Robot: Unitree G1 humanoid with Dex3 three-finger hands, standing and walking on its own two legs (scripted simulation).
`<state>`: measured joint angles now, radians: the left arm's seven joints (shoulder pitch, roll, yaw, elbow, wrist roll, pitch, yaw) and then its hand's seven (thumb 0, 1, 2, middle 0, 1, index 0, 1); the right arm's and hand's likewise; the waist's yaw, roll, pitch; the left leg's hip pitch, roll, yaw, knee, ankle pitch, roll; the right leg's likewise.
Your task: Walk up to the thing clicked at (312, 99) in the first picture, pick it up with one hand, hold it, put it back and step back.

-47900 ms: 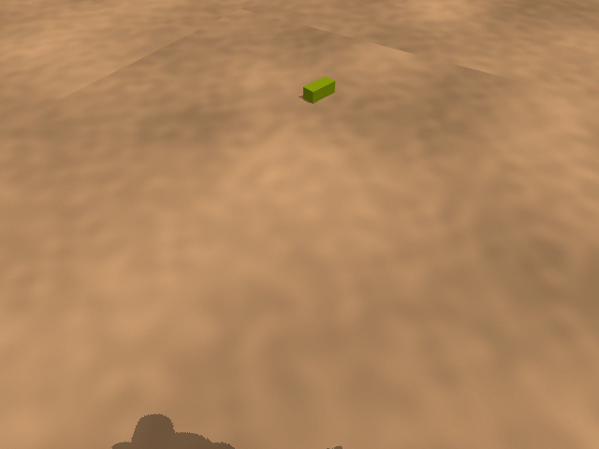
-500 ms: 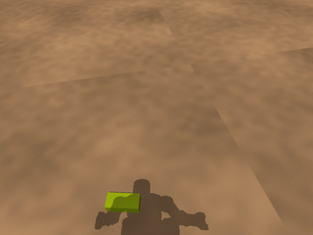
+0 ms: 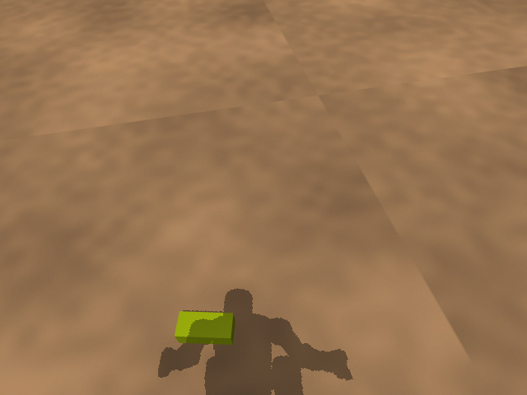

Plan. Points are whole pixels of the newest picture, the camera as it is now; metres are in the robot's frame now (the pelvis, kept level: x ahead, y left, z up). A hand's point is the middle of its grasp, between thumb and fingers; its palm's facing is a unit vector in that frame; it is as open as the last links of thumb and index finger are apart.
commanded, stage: step back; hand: left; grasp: from above
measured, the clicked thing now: (206, 328) +0.45 +0.24 -0.74
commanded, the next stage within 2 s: none
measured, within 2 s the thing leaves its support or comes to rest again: neither
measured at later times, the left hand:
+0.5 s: hand out of the picture +0.07 +0.33 -0.17, palm faces -0.05 -0.94 -0.34, open 7.4 cm
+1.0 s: hand out of the picture -0.05 +0.33 -0.15, palm faces -0.07 -0.92 -0.39, open 7.4 cm
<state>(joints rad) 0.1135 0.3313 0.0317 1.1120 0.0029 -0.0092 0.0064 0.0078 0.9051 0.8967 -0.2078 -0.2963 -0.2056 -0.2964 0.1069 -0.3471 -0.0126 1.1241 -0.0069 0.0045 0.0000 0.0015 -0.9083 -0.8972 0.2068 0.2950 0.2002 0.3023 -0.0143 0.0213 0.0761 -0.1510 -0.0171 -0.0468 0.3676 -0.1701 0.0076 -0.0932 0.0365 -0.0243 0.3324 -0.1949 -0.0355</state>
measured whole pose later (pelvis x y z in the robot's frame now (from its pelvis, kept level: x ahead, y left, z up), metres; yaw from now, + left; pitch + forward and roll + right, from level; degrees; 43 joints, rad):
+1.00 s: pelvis -0.18 +0.08 -0.02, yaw -3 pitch -1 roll +1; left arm 0.15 0.35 0.06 0.79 0.04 0.04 0.01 0.01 0.90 0.90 -0.21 -0.30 -0.21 -0.30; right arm 0.16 -0.41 -0.04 0.88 0.01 0.04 -0.02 0.00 -0.91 -0.90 0.21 0.30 0.20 0.30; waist 0.01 0.00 0.16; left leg -0.38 -0.10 -0.12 1.06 -0.51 -0.02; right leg -0.34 0.00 0.04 0.57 -0.21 -0.02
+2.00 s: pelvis -0.51 +0.06 -0.02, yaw +0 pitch -3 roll +0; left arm 0.10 0.39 0.07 0.77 0.02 0.10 0.01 0.01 0.91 0.90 -0.21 -0.30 -0.20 -0.30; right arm 0.22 -0.35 -0.03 0.88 -0.04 0.03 -0.01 0.00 -0.91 -0.90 0.21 0.30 0.20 0.30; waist -0.02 -0.05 0.18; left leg -0.29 -0.02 -0.03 0.66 -0.32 0.03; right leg -0.50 0.06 0.08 1.04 -0.50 -0.02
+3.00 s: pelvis -0.62 -0.01 -0.02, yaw +1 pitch -3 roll +0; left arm 0.17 0.35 0.05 0.97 0.04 -0.04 0.00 0.01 0.91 0.90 -0.21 -0.30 -0.21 -0.30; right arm 0.23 -0.39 -0.06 0.99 -0.02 0.03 0.00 0.00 -0.91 -0.90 0.21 0.29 0.20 0.30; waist 0.00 0.04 0.06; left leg -0.31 -0.02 -0.10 0.84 -0.52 0.01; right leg -0.30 0.00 -0.07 0.62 -0.28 -0.04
